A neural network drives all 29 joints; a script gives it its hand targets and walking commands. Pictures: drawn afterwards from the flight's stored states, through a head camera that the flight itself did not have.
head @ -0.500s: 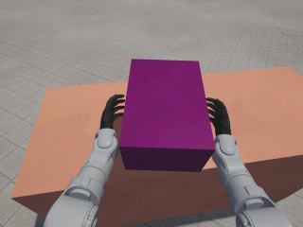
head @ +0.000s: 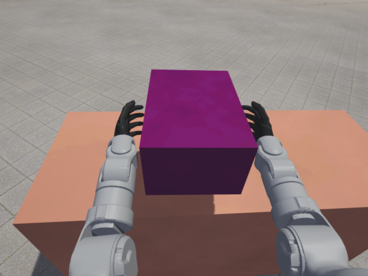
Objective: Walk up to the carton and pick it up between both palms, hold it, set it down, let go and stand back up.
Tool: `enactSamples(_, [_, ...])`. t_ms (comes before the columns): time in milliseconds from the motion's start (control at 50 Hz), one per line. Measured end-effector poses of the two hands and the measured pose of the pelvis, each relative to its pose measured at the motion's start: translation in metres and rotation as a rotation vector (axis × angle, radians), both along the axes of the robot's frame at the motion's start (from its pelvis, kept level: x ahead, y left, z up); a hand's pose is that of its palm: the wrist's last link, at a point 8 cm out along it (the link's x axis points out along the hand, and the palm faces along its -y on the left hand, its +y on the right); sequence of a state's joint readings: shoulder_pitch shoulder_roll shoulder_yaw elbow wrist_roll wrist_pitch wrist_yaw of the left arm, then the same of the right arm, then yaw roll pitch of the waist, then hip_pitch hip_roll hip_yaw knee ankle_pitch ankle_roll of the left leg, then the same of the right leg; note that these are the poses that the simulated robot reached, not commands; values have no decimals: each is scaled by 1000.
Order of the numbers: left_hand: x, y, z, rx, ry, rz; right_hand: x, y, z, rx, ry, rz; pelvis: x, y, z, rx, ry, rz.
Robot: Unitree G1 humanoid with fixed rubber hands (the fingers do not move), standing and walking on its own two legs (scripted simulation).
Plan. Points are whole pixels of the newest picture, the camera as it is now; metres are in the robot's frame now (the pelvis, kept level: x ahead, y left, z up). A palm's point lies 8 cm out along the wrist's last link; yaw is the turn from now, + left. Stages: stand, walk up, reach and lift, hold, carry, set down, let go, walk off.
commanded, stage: reach and lift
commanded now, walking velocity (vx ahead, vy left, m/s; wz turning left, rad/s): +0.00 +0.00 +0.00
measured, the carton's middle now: (191, 125) +0.45 -0.04 +0.11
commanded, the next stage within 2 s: hold in 1.26 s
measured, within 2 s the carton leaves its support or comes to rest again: neither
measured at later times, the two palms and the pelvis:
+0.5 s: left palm (103, 140) +0.35 +0.16 +0.16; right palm (249, 142) +0.35 -0.15 +0.14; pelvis -0.04 -0.02 +0.00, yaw +2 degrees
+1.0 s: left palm (112, 129) +0.38 +0.14 +0.16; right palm (253, 143) +0.35 -0.16 +0.13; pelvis +0.00 +0.02 +0.00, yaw -1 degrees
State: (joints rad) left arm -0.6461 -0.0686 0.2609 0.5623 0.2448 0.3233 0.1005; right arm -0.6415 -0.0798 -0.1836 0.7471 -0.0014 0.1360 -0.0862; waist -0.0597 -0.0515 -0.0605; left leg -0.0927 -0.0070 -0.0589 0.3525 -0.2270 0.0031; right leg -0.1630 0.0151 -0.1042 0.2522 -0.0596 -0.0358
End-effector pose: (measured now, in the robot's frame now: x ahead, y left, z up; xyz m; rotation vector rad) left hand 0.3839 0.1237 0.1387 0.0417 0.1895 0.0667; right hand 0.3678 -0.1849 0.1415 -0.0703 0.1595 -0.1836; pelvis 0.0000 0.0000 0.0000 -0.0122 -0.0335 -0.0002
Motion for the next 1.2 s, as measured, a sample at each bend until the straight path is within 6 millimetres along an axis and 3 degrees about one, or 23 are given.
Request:
enactSamples(140, [-13, -10, -11, -23, 30, -4, -18, -9, -23, 9, 25, -9, -12, -11, -1, 12, -26, -26])
enactSamples(300, [-29, 15, 14, -28, -33, 50, -18, 15, -7, 46, -36, 34, -29, -19, -2, 26, -31, -10])
enactSamples(480, [-36, 37, 19, -25, -9, 61, -20, 37, -1, 42, -12, 46, -37, -22, -2, 18, -52, 41])
enactSamples(800, [-12, 14, 32, 8, -30, -38, -26, 16, 3, 23, -34, -44, -19, 6, -2, 8, -89, 2])
enactSamples(980, [-4, 20, 24, 40, -20, -30, -14, 22, -9, 36, -30, -30, -2, 23, -1, -13, -98, -16])
enactSamples(1200, [-1, 26, 25, 14, -51, -17, -8, 27, 2, 29, -64, -22, 18, 30, -2, -34, -101, -11])
